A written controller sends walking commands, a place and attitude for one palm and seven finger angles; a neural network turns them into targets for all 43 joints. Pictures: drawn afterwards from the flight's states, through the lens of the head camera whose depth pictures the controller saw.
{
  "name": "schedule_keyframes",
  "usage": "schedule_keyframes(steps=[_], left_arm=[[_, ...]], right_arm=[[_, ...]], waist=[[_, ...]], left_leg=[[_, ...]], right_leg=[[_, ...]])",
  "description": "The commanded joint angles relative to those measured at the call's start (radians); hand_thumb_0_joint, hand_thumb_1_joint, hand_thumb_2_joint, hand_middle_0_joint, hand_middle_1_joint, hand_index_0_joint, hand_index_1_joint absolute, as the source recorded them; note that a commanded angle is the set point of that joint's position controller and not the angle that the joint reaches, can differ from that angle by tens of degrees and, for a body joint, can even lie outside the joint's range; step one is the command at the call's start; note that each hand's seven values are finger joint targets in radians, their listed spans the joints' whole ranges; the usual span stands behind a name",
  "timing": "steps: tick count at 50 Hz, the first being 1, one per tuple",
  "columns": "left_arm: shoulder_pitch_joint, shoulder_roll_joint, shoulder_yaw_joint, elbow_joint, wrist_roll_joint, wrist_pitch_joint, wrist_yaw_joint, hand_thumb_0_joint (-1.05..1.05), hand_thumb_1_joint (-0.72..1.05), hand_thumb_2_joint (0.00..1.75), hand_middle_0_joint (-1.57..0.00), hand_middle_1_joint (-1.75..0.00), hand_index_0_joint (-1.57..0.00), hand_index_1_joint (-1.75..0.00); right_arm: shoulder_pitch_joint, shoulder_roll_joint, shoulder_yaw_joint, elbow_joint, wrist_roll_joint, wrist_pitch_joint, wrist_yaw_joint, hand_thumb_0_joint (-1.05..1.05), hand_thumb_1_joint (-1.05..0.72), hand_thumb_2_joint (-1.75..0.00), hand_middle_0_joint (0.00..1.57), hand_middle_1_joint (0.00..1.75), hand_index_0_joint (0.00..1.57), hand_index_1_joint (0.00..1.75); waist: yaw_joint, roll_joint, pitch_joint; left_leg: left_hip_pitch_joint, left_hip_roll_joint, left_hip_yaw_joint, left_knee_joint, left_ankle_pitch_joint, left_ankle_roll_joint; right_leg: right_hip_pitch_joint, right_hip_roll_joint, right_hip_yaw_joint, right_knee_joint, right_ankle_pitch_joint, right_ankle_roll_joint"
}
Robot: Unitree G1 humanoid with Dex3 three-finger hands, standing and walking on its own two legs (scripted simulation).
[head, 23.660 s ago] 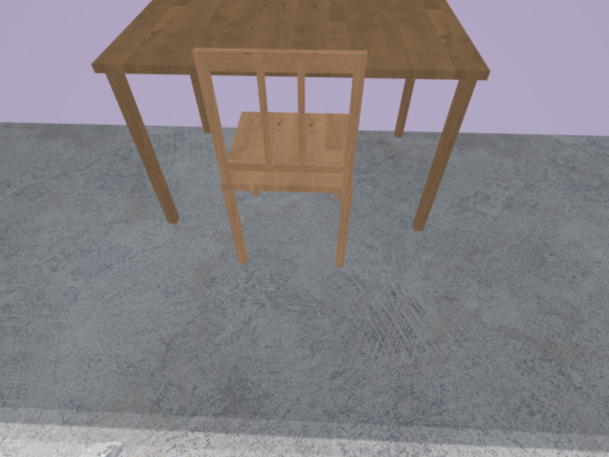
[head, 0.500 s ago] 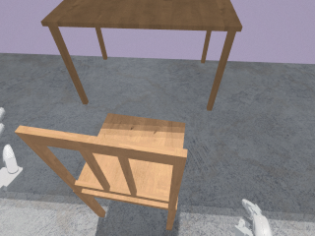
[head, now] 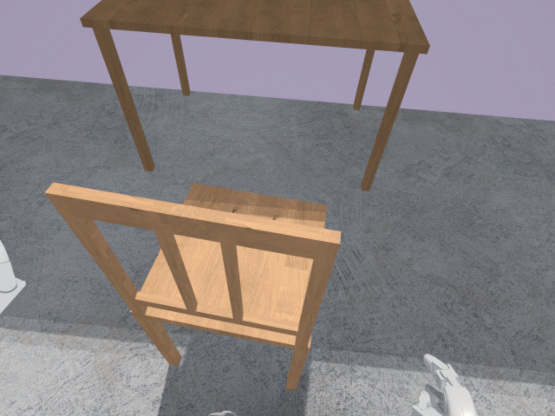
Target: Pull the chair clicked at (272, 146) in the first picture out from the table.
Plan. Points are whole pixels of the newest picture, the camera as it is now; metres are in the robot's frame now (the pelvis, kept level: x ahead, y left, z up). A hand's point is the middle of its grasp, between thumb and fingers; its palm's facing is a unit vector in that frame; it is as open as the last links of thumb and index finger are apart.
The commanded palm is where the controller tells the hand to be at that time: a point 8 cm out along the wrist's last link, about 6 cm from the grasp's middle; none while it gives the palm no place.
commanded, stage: step back with the hand held close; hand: left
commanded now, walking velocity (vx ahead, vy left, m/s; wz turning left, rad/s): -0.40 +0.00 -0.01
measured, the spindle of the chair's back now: (179, 273) +0.36 +0.20 -0.08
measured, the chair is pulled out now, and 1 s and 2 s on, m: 0.71 0.71 0.71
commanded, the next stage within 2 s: stop stepping back and stand still in 1.14 s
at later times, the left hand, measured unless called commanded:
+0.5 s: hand (21, 286) +0.20 +0.26 +0.18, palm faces +0.46 -0.75 -0.48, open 7.5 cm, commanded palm +0.14 +0.30 +0.19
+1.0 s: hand (41, 336) +0.15 +0.22 +0.18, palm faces +0.32 -0.82 -0.48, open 7.5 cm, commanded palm +0.09 +0.27 +0.19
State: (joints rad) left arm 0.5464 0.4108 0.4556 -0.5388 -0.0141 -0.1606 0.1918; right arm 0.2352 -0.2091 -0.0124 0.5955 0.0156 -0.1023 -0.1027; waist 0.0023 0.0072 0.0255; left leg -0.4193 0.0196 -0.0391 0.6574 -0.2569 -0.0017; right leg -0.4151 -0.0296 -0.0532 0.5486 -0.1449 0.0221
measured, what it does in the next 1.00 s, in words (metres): steps on the spot: right foot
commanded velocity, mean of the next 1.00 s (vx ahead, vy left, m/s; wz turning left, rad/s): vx -0.40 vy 0.00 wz -0.01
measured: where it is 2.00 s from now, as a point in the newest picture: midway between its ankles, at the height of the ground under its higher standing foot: outside the picture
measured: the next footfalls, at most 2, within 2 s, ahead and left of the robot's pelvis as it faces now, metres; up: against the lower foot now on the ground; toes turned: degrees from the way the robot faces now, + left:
right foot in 0.88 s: -0.02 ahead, -0.15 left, +0.00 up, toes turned -2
left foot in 1.16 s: -0.03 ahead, +0.10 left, +0.00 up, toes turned -3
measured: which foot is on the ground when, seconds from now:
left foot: down 0.00-0.98, up 1.00-1.00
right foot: down 0.00-0.70, up 0.72-0.86, down 0.88-1.00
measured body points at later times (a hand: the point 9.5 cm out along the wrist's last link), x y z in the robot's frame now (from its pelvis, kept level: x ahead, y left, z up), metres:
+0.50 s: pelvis +0.00 +0.00 -0.01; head +0.03 +0.02 +0.44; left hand +0.17 +0.30 +0.20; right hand +0.17 -0.24 -0.08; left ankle +0.06 +0.12 -0.72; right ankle +0.07 -0.14 -0.72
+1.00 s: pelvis -0.06 -0.02 +0.01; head -0.02 +0.00 +0.45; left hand +0.13 +0.26 +0.21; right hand +0.11 -0.25 -0.08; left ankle +0.04 +0.12 -0.72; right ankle -0.06 -0.15 -0.72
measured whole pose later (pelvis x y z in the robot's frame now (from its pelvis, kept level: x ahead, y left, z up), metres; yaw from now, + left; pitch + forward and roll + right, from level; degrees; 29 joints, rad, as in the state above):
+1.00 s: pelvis -0.06 -0.02 +0.01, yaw -2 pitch +2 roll -4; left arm 0.55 0.43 0.43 -0.60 -0.06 -0.26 0.12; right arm 0.15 -0.17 0.00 0.65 -0.01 -0.14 -0.06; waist 0.01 0.04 0.05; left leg -0.50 0.10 -0.08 0.60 -0.16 -0.04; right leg -0.28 0.07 -0.04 0.48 -0.24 0.00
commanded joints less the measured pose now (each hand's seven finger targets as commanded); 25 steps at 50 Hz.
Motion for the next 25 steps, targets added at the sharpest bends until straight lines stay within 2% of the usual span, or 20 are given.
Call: schedule_keyframes(steps=[1,2,4,6,7,9,10,11,12,13,14,15,16,17,19,20,23,25], left_arm=[[-0.052,0.172,0.120,-0.219,0.002,-0.070,0.016,0.00,0.90,0.90,-0.20,-0.30,-0.20,-0.30],[-0.049,0.185,0.129,-0.215,-0.001,-0.068,0.018,0.00,0.90,0.90,-0.20,-0.30,-0.20,-0.30],[-0.046,0.178,0.119,-0.217,-0.009,-0.064,0.020,0.00,0.90,0.90,-0.20,-0.30,-0.20,-0.30],[-0.040,0.186,0.123,-0.219,-0.012,-0.061,0.022,0.00,0.90,0.90,-0.20,-0.30,-0.20,-0.30],[-0.025,0.200,0.135,-0.214,-0.014,-0.058,0.027,0.00,0.90,0.90,-0.20,-0.30,-0.20,-0.30],[-0.014,0.187,0.128,-0.229,-0.013,-0.060,0.025,0.00,0.90,0.90,-0.20,-0.30,-0.20,-0.30],[-0.013,0.188,0.131,-0.238,-0.013,-0.064,0.024,0.00,0.90,0.90,-0.20,-0.30,-0.20,-0.30],[-0.009,0.191,0.140,-0.233,-0.010,-0.066,0.024,0.00,0.90,0.90,-0.20,-0.30,-0.20,-0.30],[0.001,0.202,0.158,-0.222,-0.006,-0.066,0.026,0.00,0.90,0.90,-0.20,-0.30,-0.20,-0.30],[-0.002,0.179,0.144,-0.245,-0.002,-0.073,0.022,0.00,0.90,0.90,-0.20,-0.30,-0.20,-0.30],[-0.012,0.174,0.149,-0.253,0.005,-0.081,0.020,0.00,0.90,0.90,-0.20,-0.30,-0.20,-0.30],[-0.008,0.174,0.153,-0.255,0.008,-0.090,0.017,0.00,0.90,0.90,-0.20,-0.30,-0.20,-0.30],[-0.010,0.178,0.160,-0.263,0.007,-0.096,0.013,0.00,0.90,0.90,-0.20,-0.30,-0.20,-0.30],[-0.003,0.198,0.176,-0.251,0.006,-0.096,0.012,0.00,0.90,0.90,-0.20,-0.30,-0.20,-0.30],[0.019,0.174,0.156,-0.265,-0.008,-0.112,-0.001,0.00,0.90,0.90,-0.20,-0.30,-0.20,-0.30],[0.014,0.166,0.149,-0.274,-0.011,-0.115,-0.006,0.00,0.90,0.90,-0.20,-0.30,-0.20,-0.30],[0.004,0.164,0.138,-0.296,-0.022,-0.122,-0.010,0.00,0.90,0.90,-0.20,-0.30,-0.20,-0.30],[-0.013,0.182,0.146,-0.278,-0.023,-0.124,-0.007,0.00,0.90,0.90,-0.20,-0.30,-0.20,-0.30]], right_arm=[[-0.093,-0.133,-0.053,-0.155,-0.005,-0.064,-0.004,0.00,-0.90,-0.90,0.20,0.30,0.20,0.30],[-0.093,-0.137,-0.056,-0.140,-0.006,-0.063,-0.006,0.00,-0.90,-0.90,0.20,0.30,0.20,0.30],[-0.091,-0.126,-0.052,-0.132,-0.014,-0.059,-0.001,0.00,-0.90,-0.90,0.20,0.30,0.20,0.30],[-0.099,-0.123,-0.051,-0.121,-0.019,-0.051,0.004,0.00,-0.90,-0.90,0.20,0.30,0.20,0.30],[-0.106,-0.130,-0.055,-0.109,-0.018,-0.044,0.001,0.00,-0.90,-0.90,0.20,0.30,0.20,0.30],[-0.113,-0.125,-0.052,-0.116,-0.018,-0.037,0.002,0.00,-0.90,-0.90,0.20,0.30,0.20,0.30],[-0.116,-0.127,-0.052,-0.122,-0.018,-0.036,0.001,0.00,-0.90,-0.90,0.20,0.30,0.20,0.30],[-0.117,-0.128,-0.054,-0.126,-0.016,-0.035,0.000,0.00,-0.90,-0.90,0.20,0.30,0.20,0.30],[-0.128,-0.137,-0.059,-0.126,-0.012,-0.035,-0.005,0.00,-0.90,-0.90,0.20,0.30,0.20,0.30],[-0.123,-0.138,-0.054,-0.141,-0.012,-0.039,-0.006,0.00,-0.90,-0.90,0.20,0.30,0.20,0.30],[-0.127,-0.142,-0.054,-0.149,-0.010,-0.047,-0.008,0.00,-0.90,-0.90,0.20,0.30,0.20,0.30],[-0.127,-0.137,-0.055,-0.154,-0.007,-0.056,-0.010,0.00,-0.90,-0.90,0.20,0.30,0.20,0.30],[-0.120,-0.132,-0.057,-0.152,-0.009,-0.063,-0.011,0.00,-0.90,-0.90,0.20,0.30,0.20,0.30],[-0.125,-0.131,-0.062,-0.144,-0.004,-0.068,-0.012,0.00,-0.90,-0.90,0.20,0.30,0.20,0.30],[-0.104,-0.125,-0.056,-0.133,-0.014,-0.076,-0.008,0.00,-0.90,-0.90,0.20,0.30,0.20,0.30],[-0.101,-0.126,-0.057,-0.126,-0.018,-0.078,-0.005,0.00,-0.90,-0.90,0.20,0.30,0.20,0.30],[-0.090,-0.121,-0.061,-0.117,-0.017,-0.080,-0.001,0.00,-0.90,-0.90,0.20,0.30,0.20,0.30],[-0.087,-0.109,-0.062,-0.111,-0.021,-0.074,0.001,0.00,-0.90,-0.90,0.20,0.30,0.20,0.30]], waist=[[0.004,0.044,-0.089],[0.001,0.037,-0.091],[0.001,-0.032,-0.111],[0.000,-0.061,-0.132],[-0.002,-0.032,-0.140],[-0.001,-0.025,-0.159],[-0.002,0.000,-0.156],[-0.002,0.019,-0.148],[-0.002,0.078,-0.138],[-0.004,0.135,-0.135],[-0.003,0.185,-0.128],[0.000,0.202,-0.133],[0.001,0.187,-0.141],[0.003,0.173,-0.149],[-0.001,0.150,-0.162],[0.000,0.153,-0.180],[-0.003,0.105,-0.200],[-0.009,0.009,-0.191]], left_leg=[[-0.283,0.093,-0.091,-0.210,-0.361,0.059],[-0.235,0.081,-0.082,-0.185,-0.345,0.054],[-0.145,0.053,-0.058,-0.122,-0.280,0.033],[-0.069,0.040,-0.050,-0.074,-0.234,0.025],[-0.046,0.044,-0.053,-0.080,-0.212,0.025],[-0.053,0.061,-0.067,-0.119,-0.180,0.030],[-0.075,0.075,-0.081,-0.150,-0.197,0.035],[-0.121,0.091,-0.097,-0.190,-0.236,0.041],[-0.172,0.116,-0.108,-0.237,-0.283,0.054],[-0.258,0.143,-0.131,-0.285,-0.327,0.069],[-0.353,0.180,-0.164,-0.335,-0.352,0.089],[-0.393,0.204,-0.181,-0.341,-0.327,0.099],[-0.384,0.204,-0.181,-0.316,-0.250,0.098],[-0.361,0.201,-0.174,-0.296,-0.211,0.096],[-0.263,0.182,-0.155,-0.235,-0.034,0.081],[-0.249,0.182,-0.142,-0.217,0.000,0.075],[-0.179,0.139,-0.105,-0.134,-0.016,0.053],[-0.132,0.066,-0.064,-0.046,-0.133,0.022]], right_leg=[[0.272,-0.066,0.156,-0.023,-0.108,-0.036],[0.229,-0.084,0.180,-0.064,-0.117,-0.049],[0.145,-0.120,0.204,-0.132,-0.157,-0.066],[0.082,-0.146,0.214,-0.172,-0.182,-0.081],[0.073,-0.149,0.213,-0.174,-0.165,-0.088],[0.101,-0.125,0.180,-0.145,-0.139,-0.069],[0.118,-0.108,0.164,-0.126,-0.145,-0.060],[0.148,-0.087,0.149,-0.103,-0.168,-0.049],[0.193,-0.064,0.135,-0.064,-0.165,-0.037],[0.265,-0.035,0.103,0.010,-0.143,-0.024],[0.350,-0.003,0.070,0.104,-0.080,-0.012],[0.395,0.011,0.055,0.163,-0.004,-0.007],[0.403,0.011,0.056,0.177,0.061,-0.007],[0.393,0.005,0.068,0.176,0.068,-0.008],[0.328,-0.008,0.075,0.142,0.136,-0.020],[0.329,-0.013,0.079,0.146,0.135,-0.024],[0.262,-0.050,0.134,0.088,0.163,-0.055],[0.170,-0.114,0.225,-0.037,0.132,-0.083]])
